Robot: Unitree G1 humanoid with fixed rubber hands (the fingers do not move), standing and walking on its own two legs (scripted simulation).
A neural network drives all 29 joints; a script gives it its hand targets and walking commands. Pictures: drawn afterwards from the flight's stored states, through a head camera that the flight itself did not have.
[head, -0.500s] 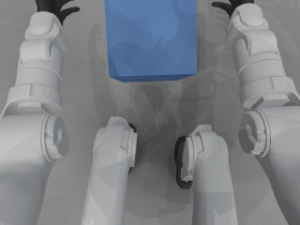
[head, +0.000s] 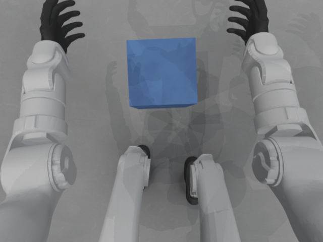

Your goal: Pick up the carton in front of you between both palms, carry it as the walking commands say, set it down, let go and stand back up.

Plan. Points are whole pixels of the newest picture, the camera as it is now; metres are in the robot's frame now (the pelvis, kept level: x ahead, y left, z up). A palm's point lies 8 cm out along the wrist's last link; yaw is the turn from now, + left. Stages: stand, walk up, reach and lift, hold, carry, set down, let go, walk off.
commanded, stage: set down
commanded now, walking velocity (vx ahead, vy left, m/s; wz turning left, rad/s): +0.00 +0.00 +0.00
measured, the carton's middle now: (161, 79) +0.51 +0.06 -0.43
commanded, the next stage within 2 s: let go in 0.20 s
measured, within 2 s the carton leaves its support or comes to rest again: neither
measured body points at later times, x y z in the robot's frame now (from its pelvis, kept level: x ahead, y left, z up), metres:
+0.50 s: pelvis +0.04 +0.01 +0.13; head +0.32 +0.03 +0.49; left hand +0.45 +0.27 +0.01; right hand +0.49 -0.15 +0.01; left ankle +0.10 +0.12 -0.52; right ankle +0.07 -0.12 -0.52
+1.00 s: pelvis +0.09 +0.00 +0.21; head +0.20 +0.00 +0.65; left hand +0.29 +0.24 +0.13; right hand +0.33 -0.22 +0.12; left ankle +0.10 +0.12 -0.52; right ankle +0.07 -0.12 -0.52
